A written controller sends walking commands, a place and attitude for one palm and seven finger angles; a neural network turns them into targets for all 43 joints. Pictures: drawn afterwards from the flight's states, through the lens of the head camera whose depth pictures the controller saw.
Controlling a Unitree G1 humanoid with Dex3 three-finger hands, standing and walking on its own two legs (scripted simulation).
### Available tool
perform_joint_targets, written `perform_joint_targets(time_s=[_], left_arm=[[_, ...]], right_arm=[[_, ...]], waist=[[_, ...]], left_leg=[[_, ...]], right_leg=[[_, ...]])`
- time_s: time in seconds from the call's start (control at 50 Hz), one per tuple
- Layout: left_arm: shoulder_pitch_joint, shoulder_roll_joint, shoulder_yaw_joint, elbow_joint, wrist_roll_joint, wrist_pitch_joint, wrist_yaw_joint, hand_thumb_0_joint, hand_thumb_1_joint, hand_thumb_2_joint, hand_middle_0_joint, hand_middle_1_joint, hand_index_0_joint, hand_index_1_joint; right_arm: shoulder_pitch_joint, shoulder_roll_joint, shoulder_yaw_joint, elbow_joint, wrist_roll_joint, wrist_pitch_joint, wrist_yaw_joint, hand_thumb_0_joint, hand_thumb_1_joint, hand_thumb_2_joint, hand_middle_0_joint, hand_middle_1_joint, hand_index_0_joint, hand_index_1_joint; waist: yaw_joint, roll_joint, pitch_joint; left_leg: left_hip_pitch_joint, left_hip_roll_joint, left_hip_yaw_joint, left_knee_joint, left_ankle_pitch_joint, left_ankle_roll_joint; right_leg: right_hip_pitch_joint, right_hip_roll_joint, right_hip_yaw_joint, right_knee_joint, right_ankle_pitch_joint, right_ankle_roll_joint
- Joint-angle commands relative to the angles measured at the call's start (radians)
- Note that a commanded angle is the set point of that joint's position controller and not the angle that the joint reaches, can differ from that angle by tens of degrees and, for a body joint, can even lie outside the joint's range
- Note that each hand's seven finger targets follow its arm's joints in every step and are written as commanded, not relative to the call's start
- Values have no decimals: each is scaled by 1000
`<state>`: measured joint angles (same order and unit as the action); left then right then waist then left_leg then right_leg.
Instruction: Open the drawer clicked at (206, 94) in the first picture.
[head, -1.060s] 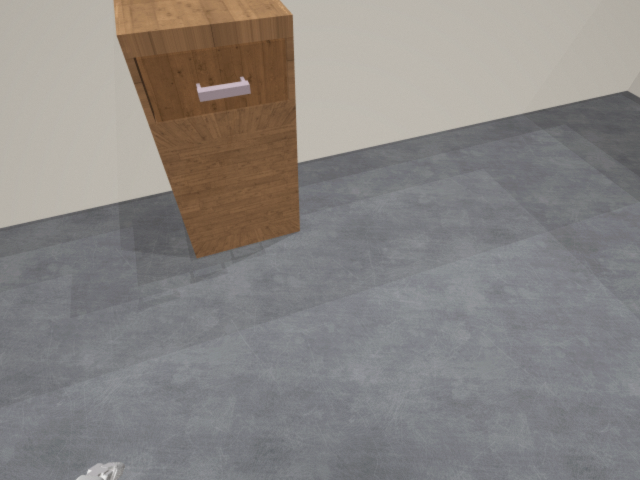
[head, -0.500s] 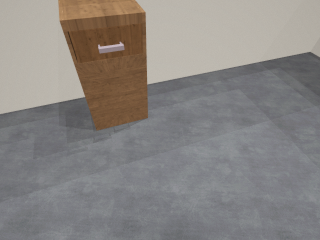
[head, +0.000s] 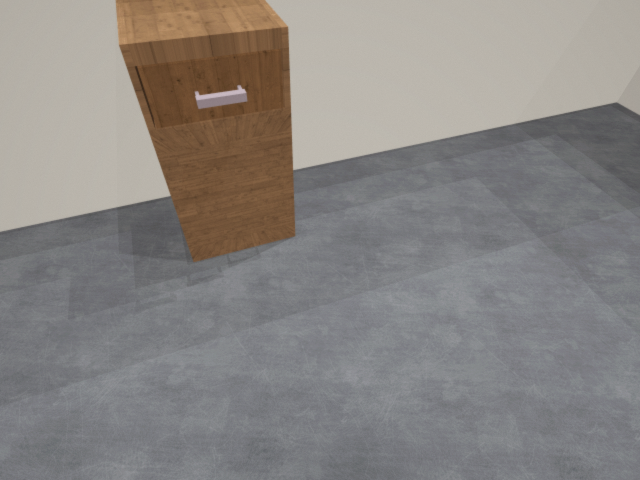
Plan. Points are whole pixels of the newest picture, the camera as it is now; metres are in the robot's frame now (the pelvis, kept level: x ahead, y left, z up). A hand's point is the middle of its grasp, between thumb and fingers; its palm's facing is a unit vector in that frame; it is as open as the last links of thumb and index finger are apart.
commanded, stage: look at it before walking up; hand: left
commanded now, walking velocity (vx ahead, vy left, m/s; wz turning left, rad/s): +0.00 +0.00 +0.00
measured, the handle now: (220, 95) +1.09 +0.35 -0.07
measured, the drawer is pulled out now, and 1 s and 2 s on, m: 0.00 0.00 0.00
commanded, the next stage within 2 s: walk to a spot facing it in 0.48 s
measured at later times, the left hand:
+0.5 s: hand out of the picture +0.07 +0.25 -0.16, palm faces -0.02 -0.95 -0.33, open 7.4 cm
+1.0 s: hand out of the picture +0.06 +0.15 -0.18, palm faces -0.07 -0.98 -0.20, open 7.4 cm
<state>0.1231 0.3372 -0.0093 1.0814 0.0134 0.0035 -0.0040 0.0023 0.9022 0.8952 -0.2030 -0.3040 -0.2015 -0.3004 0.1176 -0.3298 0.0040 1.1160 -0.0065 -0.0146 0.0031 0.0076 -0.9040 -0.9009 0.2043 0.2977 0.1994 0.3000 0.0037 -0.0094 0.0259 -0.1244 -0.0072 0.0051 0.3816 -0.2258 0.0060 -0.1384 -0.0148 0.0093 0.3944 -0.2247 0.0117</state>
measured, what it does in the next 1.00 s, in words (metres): lifts its left foot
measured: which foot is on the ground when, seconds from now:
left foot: down 0.00-0.88, up 0.90-1.00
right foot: down 0.00-1.00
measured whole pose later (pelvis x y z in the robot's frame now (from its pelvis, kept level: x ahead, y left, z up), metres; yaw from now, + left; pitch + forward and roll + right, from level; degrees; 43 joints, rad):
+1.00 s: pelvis +0.07 -0.04 -0.01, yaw -9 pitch -1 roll +0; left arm 0.40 0.17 0.03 1.03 0.02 -0.03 -0.01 0.00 0.91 0.90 -0.20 -0.30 -0.20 -0.30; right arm 0.27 -0.23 -0.04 1.08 -0.02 0.01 0.01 0.01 -0.91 -0.90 0.20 0.30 0.20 0.30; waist 0.05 0.03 0.02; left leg -0.40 0.08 0.06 1.10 -0.43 -0.02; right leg -0.18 0.04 -0.04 0.55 -0.36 -0.06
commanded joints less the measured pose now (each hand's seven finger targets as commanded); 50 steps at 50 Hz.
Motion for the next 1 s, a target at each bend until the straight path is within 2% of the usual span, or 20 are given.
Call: perform_joint_targets(time_s=[0.0,0.56,0.6,0.62,0.66,0.68,0.7,0.72,0.74,0.76,0.78,0.8,0.82,0.84,0.86,0.88,0.9,0.92,0.94,0.98], left_arm=[[-40,207,44,-69,-2,-26,16,0,900,900,-200,-300,-200,-300],[-23,210,42,-54,-3,-29,17,0,900,900,-200,-300,-200,-300],[31,107,23,-31,-2,-8,19,0,900,900,-200,-300,-200,-300],[56,87,22,-30,1,3,16,0,900,900,-200,-300,-200,-300],[68,89,32,-55,8,17,1,0,900,900,-200,-300,-200,-300],[78,87,39,-71,10,19,-5,0,900,900,-200,-300,-200,-300],[89,78,45,-90,10,18,-11,0,900,900,-200,-300,-200,-300],[95,66,50,-107,10,15,-17,0,900,900,-200,-300,-200,-300],[100,42,55,-123,9,11,-22,0,900,900,-200,-300,-200,-300],[86,26,59,-140,11,6,-27,0,900,900,-200,-300,-200,-300],[85,15,64,-152,11,-2,-31,0,900,900,-200,-300,-200,-300],[113,0,68,-148,11,-7,-34,0,900,900,-200,-300,-200,-300],[182,-6,71,-128,12,-12,-35,0,900,900,-200,-300,-200,-300],[305,5,82,-93,15,-19,-30,0,900,900,-200,-300,-200,-300],[429,129,109,-62,23,-38,-13,0,900,900,-200,-300,-200,-300],[513,142,106,-49,-2,-45,4,0,900,900,-200,-300,-200,-300],[484,116,100,-50,1,-50,11,0,900,900,-200,-300,-200,-300],[433,78,92,-63,3,-52,16,0,900,900,-200,-300,-200,-300],[380,53,85,-78,8,-55,17,0,900,900,-200,-300,-200,-300],[362,19,78,-81,9,-68,16,0,900,900,-200,-300,-200,-300]], right_arm=[[-55,-211,-40,-68,-2,-20,-17,0,-900,-900,200,300,200,300],[-62,-219,-38,-63,0,-21,-19,0,-900,-900,200,300,200,300],[0,-113,-16,-39,-8,-6,-17,0,-900,-900,200,300,200,300],[28,-95,-17,-38,-11,2,-15,0,-900,-900,200,300,200,300],[45,-118,-31,-52,-16,11,-15,0,-900,-900,200,300,200,300],[55,-133,-41,-66,-16,11,-16,0,-900,-900,200,300,200,300],[71,-149,-53,-80,-17,11,-17,0,-900,-900,200,300,200,300],[93,-171,-64,-86,-15,8,-17,0,-900,-900,200,300,200,300],[100,-179,-75,-98,-12,0,-19,0,-900,-900,200,300,200,300],[111,-171,-80,-103,-14,-8,-19,0,-900,-900,200,300,200,300],[116,-157,-82,-111,-16,-13,-19,0,-900,-900,200,300,200,300],[107,-143,-79,-115,-17,-16,-19,0,-900,-900,200,300,200,300],[86,-133,-78,-121,-17,-15,-18,0,-900,-900,200,300,200,300],[52,-101,-75,-136,-14,-16,-17,0,-900,-900,200,300,200,300],[33,-11,-54,-182,-3,-19,-9,0,-900,-900,200,300,200,300],[-64,-35,-53,-232,-11,-32,-5,0,-900,-900,200,300,200,300],[-112,-26,-59,-238,-10,-37,-4,0,-900,-900,200,300,200,300],[-101,-18,-61,-229,-11,-38,-2,0,-900,-900,200,300,200,300],[-65,-1,-63,-215,-15,-36,2,0,-900,-900,200,300,200,300],[-23,29,-64,-195,-17,-26,7,0,-900,-900,200,300,200,300]], waist=[[0,7,-42],[-1,7,-60],[-3,7,-57],[-3,14,-42],[-5,34,54],[-7,56,83],[-11,93,106],[-15,144,105],[-13,177,97],[-19,172,98],[-17,153,92],[0,143,86],[36,110,68],[93,30,39],[129,-345,11],[160,-301,29],[144,-204,85],[104,-94,112],[65,-40,107],[33,-42,74]], left_leg=[[-10,123,-104,-70,157,27],[32,129,-98,-78,214,24],[39,129,-61,-54,103,7],[34,132,-54,-46,-13,8],[-32,154,-78,-77,-257,27],[-42,175,-103,-97,-339,42],[-38,210,-145,-120,-399,66],[-26,270,-202,-150,-445,101],[-13,331,-232,-165,-403,138],[6,355,-220,-156,-311,159],[0,357,-177,-121,-214,158],[-32,337,-118,-65,-126,140],[-103,301,-45,40,-102,105],[-220,230,40,239,-129,55],[-525,79,185,612,-305,-22],[-621,63,68,739,-366,-19],[-648,94,10,805,-294,-17],[-654,126,-3,820,-229,-21],[-622,142,-4,793,-171,-33],[-564,138,27,741,-92,-53]], right_leg=[[-2,-102,87,-63,131,-35],[16,-106,84,-71,194,-33],[-7,-90,87,-55,94,-24],[-45,-75,93,-42,-21,-27],[-147,-36,99,-10,-215,-35],[-194,-15,93,30,-253,-38],[-248,13,71,100,-259,-37],[-286,39,23,208,-242,-33],[-309,37,-21,308,-217,-25],[-335,10,-29,348,-250,-22],[-313,-9,-36,334,-269,-21],[-246,-9,-57,288,-247,-21],[-126,4,-80,209,-183,-28],[42,-9,-31,78,-117,-48],[237,-268,423,-117,-171,-145],[204,-358,642,-209,-72,-216],[148,-351,632,-210,-40,-257],[115,-338,572,-192,-47,-274],[83,-304,475,-178,-23,-256],[47,-245,347,-174,113,-223]])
